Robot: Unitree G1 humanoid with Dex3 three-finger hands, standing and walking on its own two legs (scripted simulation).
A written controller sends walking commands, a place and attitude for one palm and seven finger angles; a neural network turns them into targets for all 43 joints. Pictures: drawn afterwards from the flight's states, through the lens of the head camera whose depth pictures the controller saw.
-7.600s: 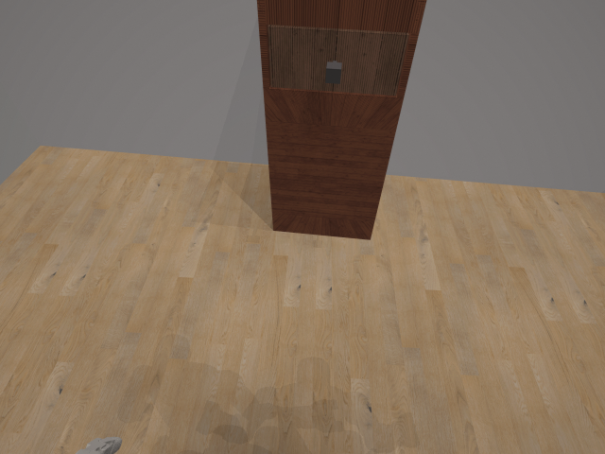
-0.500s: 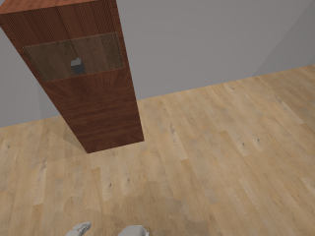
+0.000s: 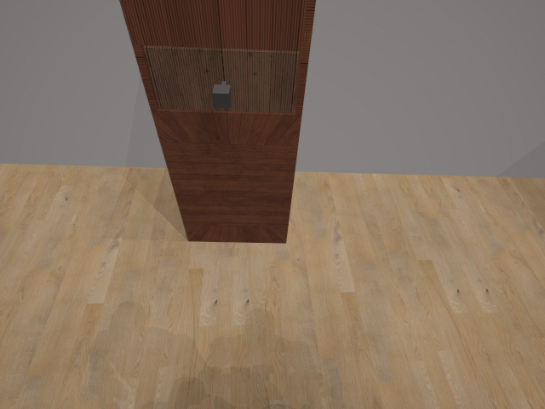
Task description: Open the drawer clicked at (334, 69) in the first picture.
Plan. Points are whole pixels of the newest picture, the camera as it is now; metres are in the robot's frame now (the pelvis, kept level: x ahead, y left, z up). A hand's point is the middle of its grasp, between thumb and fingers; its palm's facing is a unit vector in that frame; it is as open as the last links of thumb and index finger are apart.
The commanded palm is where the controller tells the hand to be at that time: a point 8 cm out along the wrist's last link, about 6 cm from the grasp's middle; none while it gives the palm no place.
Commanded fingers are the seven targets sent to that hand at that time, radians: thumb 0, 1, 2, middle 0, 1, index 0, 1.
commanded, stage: take the last steps up to it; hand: left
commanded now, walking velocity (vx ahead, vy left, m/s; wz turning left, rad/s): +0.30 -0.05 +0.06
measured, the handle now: (222, 91) +0.83 +0.20 +0.00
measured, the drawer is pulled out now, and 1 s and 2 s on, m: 0.00 0.00 0.00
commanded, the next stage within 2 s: come to a stop and stand still in 0.88 s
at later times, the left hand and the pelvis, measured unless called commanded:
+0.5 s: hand out of the picture +0.00 +0.12 -0.17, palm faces +0.17 -0.98 -0.12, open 7.4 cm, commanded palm none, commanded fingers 0.00 0.90 0.90 -0.20 -0.30 -0.20 -0.30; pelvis +0.11 +0.00 +0.00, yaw +4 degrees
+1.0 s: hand (188, 287) +0.36 +0.20 -0.16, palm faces +0.02 -0.98 -0.21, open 7.4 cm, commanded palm none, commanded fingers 0.00 0.90 0.90 -0.20 -0.30 -0.20 -0.30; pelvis +0.26 +0.01 +0.00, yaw +1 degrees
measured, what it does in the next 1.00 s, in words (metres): walks ahead: right foot, then left foot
